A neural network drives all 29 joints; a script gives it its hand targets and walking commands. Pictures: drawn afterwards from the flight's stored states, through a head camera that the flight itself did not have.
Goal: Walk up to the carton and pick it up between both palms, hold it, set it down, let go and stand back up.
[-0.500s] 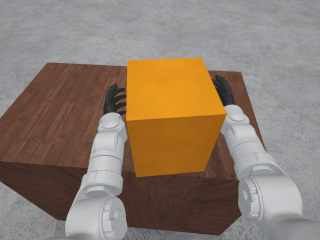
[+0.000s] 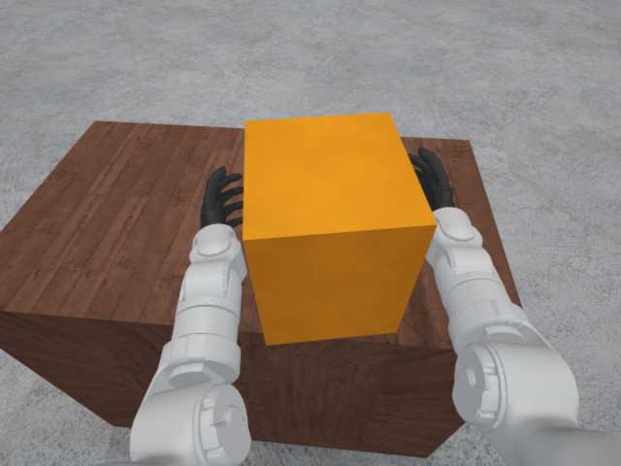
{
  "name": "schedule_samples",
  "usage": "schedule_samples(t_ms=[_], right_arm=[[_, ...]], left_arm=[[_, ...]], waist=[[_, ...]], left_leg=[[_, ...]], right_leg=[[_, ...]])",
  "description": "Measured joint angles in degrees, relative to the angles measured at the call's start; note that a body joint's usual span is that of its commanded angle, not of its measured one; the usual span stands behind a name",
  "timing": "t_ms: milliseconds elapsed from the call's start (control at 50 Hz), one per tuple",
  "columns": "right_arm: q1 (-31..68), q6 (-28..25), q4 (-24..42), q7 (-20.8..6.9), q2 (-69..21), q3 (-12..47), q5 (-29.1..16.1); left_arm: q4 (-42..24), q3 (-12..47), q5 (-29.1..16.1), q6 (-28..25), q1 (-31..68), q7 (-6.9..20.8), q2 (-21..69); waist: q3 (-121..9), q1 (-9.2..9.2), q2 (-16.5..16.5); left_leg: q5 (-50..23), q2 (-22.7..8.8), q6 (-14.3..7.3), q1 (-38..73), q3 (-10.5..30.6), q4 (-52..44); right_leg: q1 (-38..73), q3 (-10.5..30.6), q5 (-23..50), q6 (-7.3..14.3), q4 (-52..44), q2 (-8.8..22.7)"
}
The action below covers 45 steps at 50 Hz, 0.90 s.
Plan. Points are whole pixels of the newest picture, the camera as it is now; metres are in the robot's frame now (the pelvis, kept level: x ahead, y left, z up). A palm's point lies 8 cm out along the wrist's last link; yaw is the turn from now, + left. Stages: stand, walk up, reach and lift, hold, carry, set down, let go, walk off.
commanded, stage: set down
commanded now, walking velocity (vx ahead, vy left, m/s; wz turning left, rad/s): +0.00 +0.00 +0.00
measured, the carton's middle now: (325, 233) +0.42 +0.03 +0.06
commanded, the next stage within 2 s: none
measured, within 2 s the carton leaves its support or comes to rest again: neither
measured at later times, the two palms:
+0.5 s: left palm (218, 228) +0.38 +0.17 +0.10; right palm (435, 207) +0.43 -0.12 +0.11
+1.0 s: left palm (217, 243) +0.38 +0.18 +0.07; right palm (432, 207) +0.45 -0.12 +0.09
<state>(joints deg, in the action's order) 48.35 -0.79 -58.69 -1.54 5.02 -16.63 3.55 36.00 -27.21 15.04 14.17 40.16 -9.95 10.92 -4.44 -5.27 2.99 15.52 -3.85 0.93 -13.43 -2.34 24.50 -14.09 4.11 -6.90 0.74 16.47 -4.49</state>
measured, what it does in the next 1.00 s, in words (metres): stands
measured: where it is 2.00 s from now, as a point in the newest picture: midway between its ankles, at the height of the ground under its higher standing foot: outside the picture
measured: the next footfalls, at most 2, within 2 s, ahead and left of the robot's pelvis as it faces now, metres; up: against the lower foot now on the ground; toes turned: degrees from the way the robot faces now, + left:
none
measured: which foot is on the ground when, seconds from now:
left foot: down 0.00-1.00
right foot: down 0.00-1.00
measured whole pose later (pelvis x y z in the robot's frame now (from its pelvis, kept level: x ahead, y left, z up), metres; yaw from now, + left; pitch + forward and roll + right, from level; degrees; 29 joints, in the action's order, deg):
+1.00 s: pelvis +0.00 +0.00 +0.00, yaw +0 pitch +6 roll -2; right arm 51.6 0.6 -61.5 0.3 12.0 -4.2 -8.3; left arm 46.4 -14.8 6.7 9.2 41.7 -16.0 4.1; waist -1.5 -7.4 3.0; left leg 15.0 -3.8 1.1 -15.7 -2.3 24.5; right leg -16.8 4.1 -6.8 0.9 17.4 -4.5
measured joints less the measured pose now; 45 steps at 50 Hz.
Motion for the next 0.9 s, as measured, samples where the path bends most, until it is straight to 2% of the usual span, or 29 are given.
schedule_samples(t_ms=[220,580,660,700,800,900], right_arm=[[0.0,-0.8,0.0,-0.9,-0.7,-2.5,2.4],[-0.2,-2.6,0.0,-1.8,-0.9,-3.9,3.9],[-0.2,-2.2,0.0,-1.8,-0.6,-3.4,3.9],[0.2,-1.2,-0.3,-1.6,0.3,-1.2,2.5],[0.8,0.8,-1.6,0.0,3.3,5.6,-4.5],[1.8,1.1,-2.1,1.6,5.4,10.5,-9.2]], left_arm=[[0.0,-1.2,1.2,-0.9,0.0,0.6,0.6],[0.6,-2.9,2.6,-3.8,0.0,1.4,1.3],[3.0,-0.5,2.6,-3.8,0.0,-0.1,-0.5],[3.7,1.8,2.4,-3.5,0.1,-1.7,-1.5],[6.1,7.1,-2.2,-3.0,0.5,-4.7,-3.9],[9.5,10.5,-6.3,-4.4,1.4,-5.6,-5.6]], waist=[[0.0,0.00,0.0],[0.6,0.00,0.0],[1.1,0.00,0.0],[1.9,-0.05,0.0],[3.1,-0.92,0.0],[3.1,-1.80,0.0]], left_leg=[[0.0,0.0,0.0,0.0,0.0,0.0],[0.2,0.0,0.0,0.0,0.0,0.0],[0.1,0.0,0.0,0.0,0.0,0.0],[0.0,0.0,0.0,0.0,0.0,0.0],[-0.2,0.0,0.0,-0.3,0.0,0.0],[-0.3,0.0,0.0,-1.3,0.0,0.0]], right_leg=[[0.0,0.0,0.0,0.0,0.0,0.0],[0.0,0.0,-0.1,0.0,0.0,0.0],[0.0,0.0,-0.1,0.0,0.0,0.0],[-0.1,0.0,0.0,0.0,0.1,0.0],[-0.5,0.0,0.1,0.0,0.3,0.0],[-1.6,0.0,0.1,0.1,0.7,0.0]])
